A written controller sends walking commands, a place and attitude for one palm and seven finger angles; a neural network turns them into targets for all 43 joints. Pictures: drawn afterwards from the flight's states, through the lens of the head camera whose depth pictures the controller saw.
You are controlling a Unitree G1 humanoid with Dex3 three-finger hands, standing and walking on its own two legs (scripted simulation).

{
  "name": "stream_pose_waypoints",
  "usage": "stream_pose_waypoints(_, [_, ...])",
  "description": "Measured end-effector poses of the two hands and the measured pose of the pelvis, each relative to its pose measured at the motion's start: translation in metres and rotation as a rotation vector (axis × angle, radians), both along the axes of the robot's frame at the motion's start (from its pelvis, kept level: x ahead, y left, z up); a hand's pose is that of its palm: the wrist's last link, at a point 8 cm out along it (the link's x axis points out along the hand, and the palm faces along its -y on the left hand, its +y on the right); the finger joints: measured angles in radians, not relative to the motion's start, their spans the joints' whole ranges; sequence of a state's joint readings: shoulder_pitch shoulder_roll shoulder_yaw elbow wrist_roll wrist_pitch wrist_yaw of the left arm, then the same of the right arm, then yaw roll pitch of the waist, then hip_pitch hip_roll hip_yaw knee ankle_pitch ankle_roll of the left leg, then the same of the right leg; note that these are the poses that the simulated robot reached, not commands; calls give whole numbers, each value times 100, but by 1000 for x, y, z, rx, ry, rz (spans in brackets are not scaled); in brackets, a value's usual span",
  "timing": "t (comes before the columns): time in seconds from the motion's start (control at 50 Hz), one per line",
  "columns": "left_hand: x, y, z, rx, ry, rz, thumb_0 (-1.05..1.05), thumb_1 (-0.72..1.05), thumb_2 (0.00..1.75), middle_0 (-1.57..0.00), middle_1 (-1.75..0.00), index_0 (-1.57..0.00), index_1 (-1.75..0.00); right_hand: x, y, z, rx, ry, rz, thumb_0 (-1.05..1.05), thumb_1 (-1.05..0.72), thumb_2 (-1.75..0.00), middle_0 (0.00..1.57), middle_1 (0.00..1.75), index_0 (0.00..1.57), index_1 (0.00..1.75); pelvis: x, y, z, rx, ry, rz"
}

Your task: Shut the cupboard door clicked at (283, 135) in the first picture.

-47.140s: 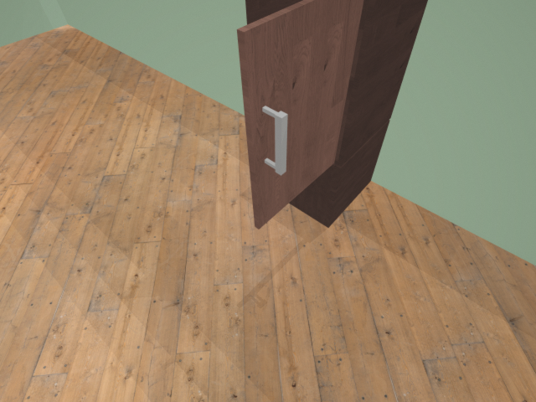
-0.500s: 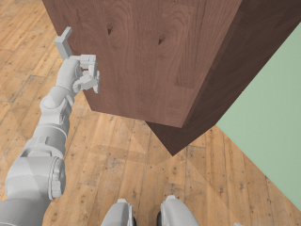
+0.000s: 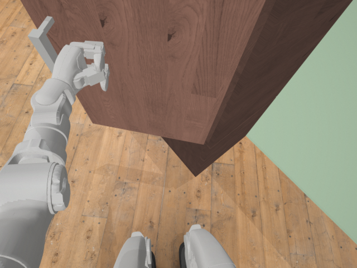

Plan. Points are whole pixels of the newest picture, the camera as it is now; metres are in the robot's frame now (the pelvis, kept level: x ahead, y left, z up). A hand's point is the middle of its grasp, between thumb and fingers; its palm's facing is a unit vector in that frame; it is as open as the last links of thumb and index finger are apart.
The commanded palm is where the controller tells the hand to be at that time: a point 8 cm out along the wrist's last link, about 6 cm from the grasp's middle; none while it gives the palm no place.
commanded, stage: push the door shut along its arc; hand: left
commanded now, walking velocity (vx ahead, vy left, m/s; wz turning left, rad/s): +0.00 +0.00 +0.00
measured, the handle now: (61, 61) +0.55 +0.21 +0.08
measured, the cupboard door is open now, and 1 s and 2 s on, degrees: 40 24 24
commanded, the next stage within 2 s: pull the fist back off the door in 0.50 s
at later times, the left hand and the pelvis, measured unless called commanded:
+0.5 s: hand (116, 59) +0.54 +0.09 +0.10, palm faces -0.43 -0.90 -0.02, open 3.5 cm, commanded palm +0.57 +0.12 +0.09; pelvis -0.01 +0.00 -0.02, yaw +0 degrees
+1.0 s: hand (128, 61) +0.55 +0.07 +0.08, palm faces -0.01 -1.00 -0.02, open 3.1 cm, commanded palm +0.51 +0.12 +0.09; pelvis +0.01 +0.00 +0.00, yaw -1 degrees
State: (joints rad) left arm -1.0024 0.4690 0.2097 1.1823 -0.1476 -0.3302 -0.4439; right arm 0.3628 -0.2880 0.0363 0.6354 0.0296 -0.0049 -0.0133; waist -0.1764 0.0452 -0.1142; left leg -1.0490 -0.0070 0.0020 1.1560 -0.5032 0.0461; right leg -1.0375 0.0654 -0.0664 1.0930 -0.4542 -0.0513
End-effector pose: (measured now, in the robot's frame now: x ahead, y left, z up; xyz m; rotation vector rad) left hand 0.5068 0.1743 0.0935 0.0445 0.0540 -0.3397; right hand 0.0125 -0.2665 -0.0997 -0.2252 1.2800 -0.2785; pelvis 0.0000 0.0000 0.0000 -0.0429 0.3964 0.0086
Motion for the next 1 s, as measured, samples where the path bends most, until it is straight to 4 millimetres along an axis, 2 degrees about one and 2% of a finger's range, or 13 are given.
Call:
stream_pose_waypoints(0.18, [9, -10, 4, 2, 19, -38, 4, 97, 96, -130, -150, -130, -150, 7, -11, -4, -28, -15, 22, 0, -90, -90, 20, 30, 20, 30, -3, -5, -5, -5, 13, 10])
stream_pose_waypoints(0.3, [20, -16, 5, -6, 24, -61, 5, 98, 98, -130, -150, -130, -150, 4, -14, -8, -46, -26, 26, 0, -90, -90, 20, 30, 20, 30, -7, -7, -11, -9, 29, 10])
stream_pose_waypoints(0.46, [36, -26, 4, -15, 19, -92, 4, 99, 98, -130, -150, -130, -150, -14, -12, -14, -63, 0, 7, 0, -90, -90, 20, 30, 20, 30, -10, -6, -21, -16, 58, 3])
stream_pose_waypoints(0.62, [50, -41, 7, -4, 28, -139, 4, 99, 97, -130, -150, -130, -150, -39, -1, -16, -58, 54, -28, 0, -90, -90, 20, 30, 20, 30, -9, -1, -25, -20, 79, -4])
stream_pose_waypoints(0.7, [57, -38, 2, -132, 60, 81, 4, 93, 95, -130, -150, -130, -149, -47, 11, -13, -15, 68, -30, 0, -90, -90, 20, 30, 20, 30, -7, 2, -22, -22, 92, -9])
stream_pose_waypoints(0.76, [54, -35, -4, -156, 57, 267, 3, 91, 93, -130, -150, -130, -150, -52, 22, -11, 41, 87, -19, 0, -90, -90, 20, 30, 20, 30, -4, 3, -18, -15, 96, -16])
stream_pose_waypoints(0.82, [46, -36, -8, -84, -4, 390, 3, 90, 92, -130, -150, -130, -150, -55, 32, -11, 98, 107, -4, 0, -90, -90, 20, 30, 20, 30, 0, 3, -15, -8, 96, -20])
stream_pose_waypoints(0.9, [34, -45, -11, 8, -69, 375, 2, 91, 91, -130, -150, -130, -150, -57, 38, -11, 145, 133, -19, 0, -90, -90, 20, 30, 20, 30, 3, 2, -10, -2, 76, -19])
stream_pose_waypoints(1.0, [23, -54, -9, -20, -19, 331, 2, 90, 90, -130, -150, -130, -150, -50, 33, -2, 139, 124, -47, 0, -90, -90, 20, 30, 20, 30, 9, 0, 1, 4, 40, -20])
